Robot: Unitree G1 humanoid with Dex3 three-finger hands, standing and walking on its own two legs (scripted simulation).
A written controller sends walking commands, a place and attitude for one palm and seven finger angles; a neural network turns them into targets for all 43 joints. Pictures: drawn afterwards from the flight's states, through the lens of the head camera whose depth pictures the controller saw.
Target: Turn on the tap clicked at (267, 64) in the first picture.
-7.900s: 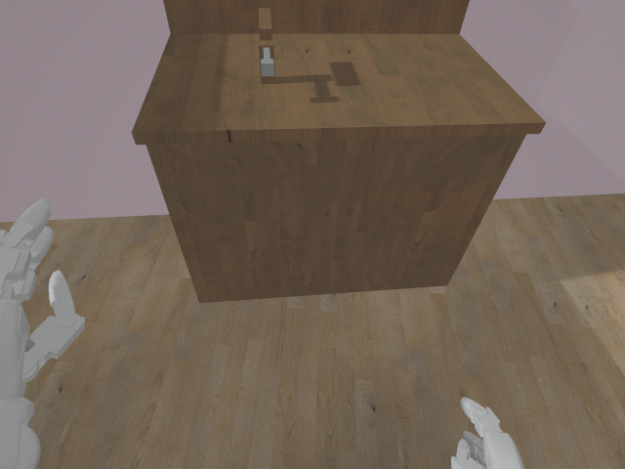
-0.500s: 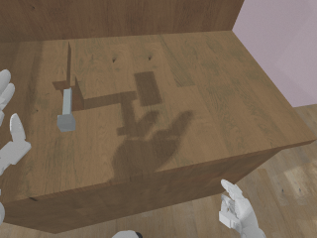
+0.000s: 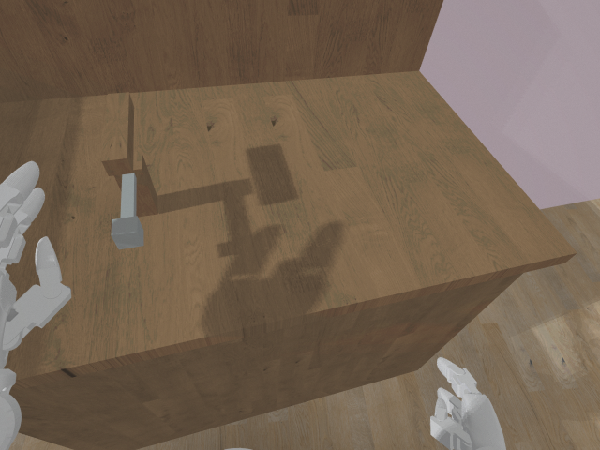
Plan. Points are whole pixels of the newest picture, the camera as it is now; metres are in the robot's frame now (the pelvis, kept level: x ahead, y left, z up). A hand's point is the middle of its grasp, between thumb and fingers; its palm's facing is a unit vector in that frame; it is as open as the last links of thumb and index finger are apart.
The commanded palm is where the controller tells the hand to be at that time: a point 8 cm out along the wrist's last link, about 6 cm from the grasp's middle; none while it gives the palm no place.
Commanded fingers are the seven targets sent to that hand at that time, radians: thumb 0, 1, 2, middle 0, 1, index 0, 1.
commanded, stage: shuffle to correct the standing spot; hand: left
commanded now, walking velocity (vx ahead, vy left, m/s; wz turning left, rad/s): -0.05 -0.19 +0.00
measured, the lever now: (128, 232) +0.32 +0.24 +0.11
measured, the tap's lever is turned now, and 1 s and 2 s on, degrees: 0 0 0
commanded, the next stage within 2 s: none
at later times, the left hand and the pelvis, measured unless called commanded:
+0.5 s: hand (151, 282) +0.24 +0.17 +0.17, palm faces +0.29 -0.89 -0.35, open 7.4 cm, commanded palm +0.18 +0.22 +0.18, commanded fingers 0.00 0.90 0.90 -0.20 -0.30 -0.20 -0.30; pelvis +0.01 -0.06 +0.00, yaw -3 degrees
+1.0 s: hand (171, 308) +0.21 +0.15 +0.17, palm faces +0.25 -0.87 -0.43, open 7.4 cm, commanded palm +0.16 +0.20 +0.18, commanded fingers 0.00 0.90 0.90 -0.20 -0.30 -0.20 -0.30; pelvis -0.01 -0.07 -0.01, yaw -2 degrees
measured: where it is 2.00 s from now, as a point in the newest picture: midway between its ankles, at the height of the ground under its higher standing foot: outside the picture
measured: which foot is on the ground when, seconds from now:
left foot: down 0.00-1.00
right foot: down 0.00-1.00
